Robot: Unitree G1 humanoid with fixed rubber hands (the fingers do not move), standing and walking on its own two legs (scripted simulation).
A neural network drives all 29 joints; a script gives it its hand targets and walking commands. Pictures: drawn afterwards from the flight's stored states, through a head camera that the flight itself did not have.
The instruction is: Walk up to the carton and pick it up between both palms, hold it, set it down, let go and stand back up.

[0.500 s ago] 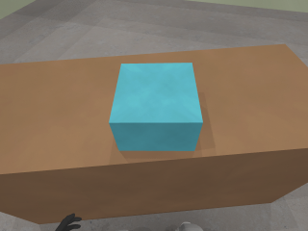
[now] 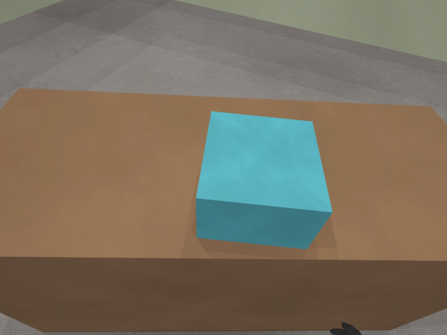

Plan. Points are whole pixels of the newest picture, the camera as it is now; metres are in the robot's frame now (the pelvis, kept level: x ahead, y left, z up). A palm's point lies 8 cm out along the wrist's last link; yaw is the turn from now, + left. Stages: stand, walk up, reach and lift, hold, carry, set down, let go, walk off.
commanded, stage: walk up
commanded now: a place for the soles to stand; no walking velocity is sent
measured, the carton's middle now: (256, 177) +0.43 -0.06 +0.02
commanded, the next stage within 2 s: stand in 1.88 s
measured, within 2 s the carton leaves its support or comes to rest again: neither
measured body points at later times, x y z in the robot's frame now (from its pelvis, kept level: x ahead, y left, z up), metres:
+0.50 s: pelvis -0.01 -0.02 +0.00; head +0.01 -0.02 +0.45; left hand +0.10 +0.25 -0.11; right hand +0.07 -0.28 -0.12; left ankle -0.01 +0.12 -0.73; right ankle +0.04 -0.15 -0.73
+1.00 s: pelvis -0.05 +0.01 +0.00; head -0.04 -0.01 +0.45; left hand +0.08 +0.26 -0.10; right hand +0.02 -0.25 -0.13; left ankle -0.01 +0.12 -0.73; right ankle -0.05 -0.09 -0.73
